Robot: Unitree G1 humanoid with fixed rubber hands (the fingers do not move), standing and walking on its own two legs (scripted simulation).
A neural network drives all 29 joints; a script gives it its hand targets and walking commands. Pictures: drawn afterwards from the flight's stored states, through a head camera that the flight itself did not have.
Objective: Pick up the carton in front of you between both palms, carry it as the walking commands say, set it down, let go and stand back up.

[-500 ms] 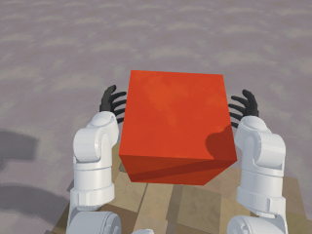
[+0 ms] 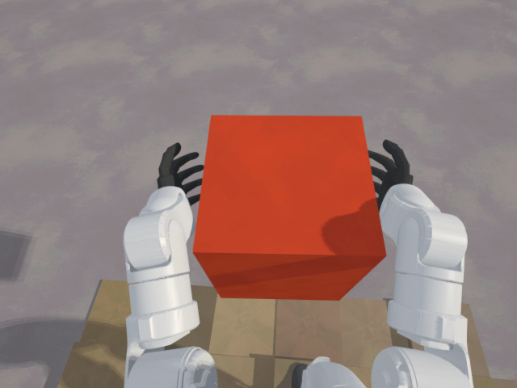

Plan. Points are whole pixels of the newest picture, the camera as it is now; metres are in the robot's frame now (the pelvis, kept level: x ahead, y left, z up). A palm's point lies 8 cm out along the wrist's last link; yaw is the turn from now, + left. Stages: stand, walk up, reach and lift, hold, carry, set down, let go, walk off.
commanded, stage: carry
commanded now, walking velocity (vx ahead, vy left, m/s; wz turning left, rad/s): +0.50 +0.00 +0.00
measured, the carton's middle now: (282, 218) +0.36 -0.01 +0.03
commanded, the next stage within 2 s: none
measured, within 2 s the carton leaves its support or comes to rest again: neither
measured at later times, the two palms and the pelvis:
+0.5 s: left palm (149, 61) +0.67 +0.24 +0.11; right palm (307, 59) +0.65 -0.07 +0.11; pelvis +0.32 +0.09 -0.03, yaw +0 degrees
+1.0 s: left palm (166, 22) +0.95 +0.26 +0.04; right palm (281, 14) +0.98 -0.04 +0.04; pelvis +0.64 +0.08 -0.03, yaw +2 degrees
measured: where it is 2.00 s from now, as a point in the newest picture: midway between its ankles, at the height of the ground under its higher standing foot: (240, 147)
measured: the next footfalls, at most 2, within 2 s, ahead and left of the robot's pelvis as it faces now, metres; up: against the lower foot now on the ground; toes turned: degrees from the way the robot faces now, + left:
left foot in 0.34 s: +0.37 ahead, +0.15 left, -0.05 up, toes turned +4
right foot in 0.82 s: +0.72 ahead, +0.03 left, -0.06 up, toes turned -4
